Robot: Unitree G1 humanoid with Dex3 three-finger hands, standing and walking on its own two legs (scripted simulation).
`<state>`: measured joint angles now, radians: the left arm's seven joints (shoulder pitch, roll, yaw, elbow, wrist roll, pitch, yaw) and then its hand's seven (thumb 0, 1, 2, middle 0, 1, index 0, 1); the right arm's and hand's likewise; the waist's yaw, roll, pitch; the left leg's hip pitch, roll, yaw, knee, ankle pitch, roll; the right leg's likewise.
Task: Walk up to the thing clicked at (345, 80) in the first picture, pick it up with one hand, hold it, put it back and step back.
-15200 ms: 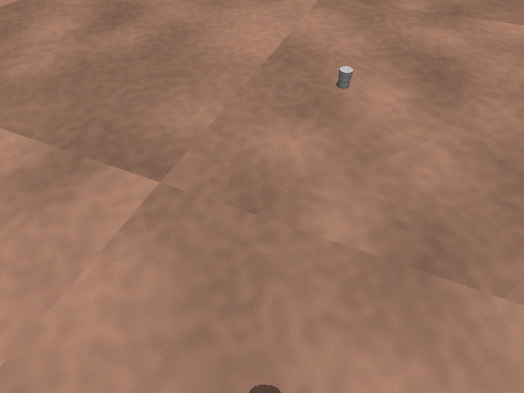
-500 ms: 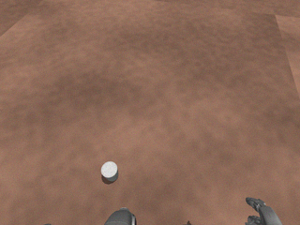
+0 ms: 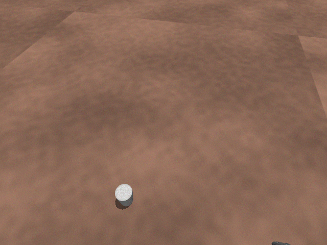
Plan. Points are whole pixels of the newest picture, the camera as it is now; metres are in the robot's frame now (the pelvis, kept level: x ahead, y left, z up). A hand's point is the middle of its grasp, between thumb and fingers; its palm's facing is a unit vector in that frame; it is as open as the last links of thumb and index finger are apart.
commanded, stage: walk up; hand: left
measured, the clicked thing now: (125, 196) +0.48 +0.24 -0.70
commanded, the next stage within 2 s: stand in 1.40 s
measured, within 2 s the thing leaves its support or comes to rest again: neither
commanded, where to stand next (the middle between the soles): +0.09 -0.01 m, yaw +0 degrees
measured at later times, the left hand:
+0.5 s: hand out of the picture +0.12 +0.27 -0.13, palm faces -0.02 -0.93 -0.36, open 7.3 cm
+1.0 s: hand out of the picture +0.11 +0.26 -0.13, palm faces +0.01 -0.93 -0.36, open 7.3 cm
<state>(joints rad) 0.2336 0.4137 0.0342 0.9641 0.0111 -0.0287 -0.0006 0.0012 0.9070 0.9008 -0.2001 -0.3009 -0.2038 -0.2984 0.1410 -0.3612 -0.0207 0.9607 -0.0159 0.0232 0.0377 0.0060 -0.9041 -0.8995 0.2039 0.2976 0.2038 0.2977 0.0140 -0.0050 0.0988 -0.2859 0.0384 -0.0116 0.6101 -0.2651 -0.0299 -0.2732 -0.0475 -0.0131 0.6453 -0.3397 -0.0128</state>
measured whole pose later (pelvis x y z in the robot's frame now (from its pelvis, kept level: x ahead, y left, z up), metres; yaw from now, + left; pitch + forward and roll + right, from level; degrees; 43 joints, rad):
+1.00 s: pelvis +0.03 +0.00 +0.02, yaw +1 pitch -3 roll +0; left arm 0.08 0.35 0.01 1.14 0.02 -0.03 0.00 0.00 0.91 0.90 -0.20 -0.30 -0.20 -0.30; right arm 0.08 -0.36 -0.02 1.12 -0.01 0.02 0.02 0.00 -0.91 -0.90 0.20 0.30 0.20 0.30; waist 0.01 0.02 0.06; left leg -0.11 0.02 -0.04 0.36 -0.21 -0.03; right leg -0.11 -0.04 -0.04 0.37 -0.21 0.03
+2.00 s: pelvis +0.02 -0.01 +0.02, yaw +0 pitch -3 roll +0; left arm 0.11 0.35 0.00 1.13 0.01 -0.01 -0.02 0.00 0.91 0.90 -0.20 -0.30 -0.20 -0.30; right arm 0.10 -0.36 0.00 1.13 -0.01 0.00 0.01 0.00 -0.91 -0.90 0.20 0.30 0.20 0.30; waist 0.01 0.01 0.06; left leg -0.10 0.03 -0.03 0.32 -0.17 -0.04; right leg -0.11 -0.03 -0.03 0.33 -0.17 0.01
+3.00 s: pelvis +0.02 -0.01 +0.02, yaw -1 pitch -2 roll +0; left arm 0.12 0.36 0.00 1.12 0.01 -0.01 -0.02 0.00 0.91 0.90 -0.20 -0.30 -0.20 -0.30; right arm 0.12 -0.35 0.01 1.12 -0.01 -0.01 0.01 0.00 -0.91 -0.90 0.20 0.30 0.20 0.30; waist 0.01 0.00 0.06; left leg -0.10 0.04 -0.02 0.32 -0.18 -0.04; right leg -0.12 -0.02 -0.02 0.34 -0.18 0.01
